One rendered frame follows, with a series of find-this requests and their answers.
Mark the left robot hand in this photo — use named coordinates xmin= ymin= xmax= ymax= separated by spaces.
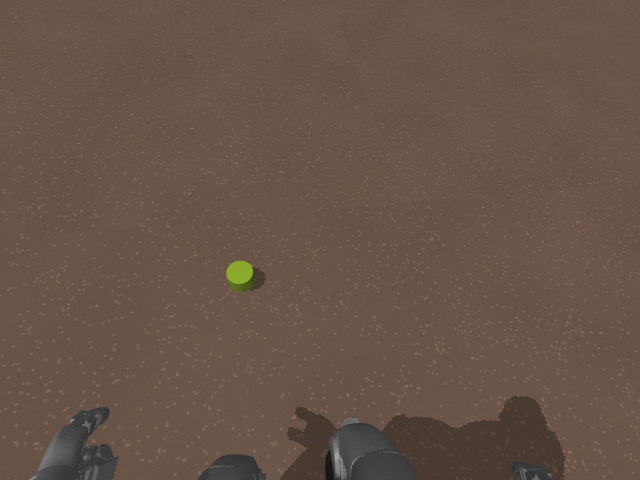
xmin=37 ymin=407 xmax=119 ymax=480

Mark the right robot hand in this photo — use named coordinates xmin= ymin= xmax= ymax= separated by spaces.
xmin=511 ymin=461 xmax=558 ymax=480

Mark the tin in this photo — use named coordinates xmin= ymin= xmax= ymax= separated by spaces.
xmin=226 ymin=261 xmax=254 ymax=292

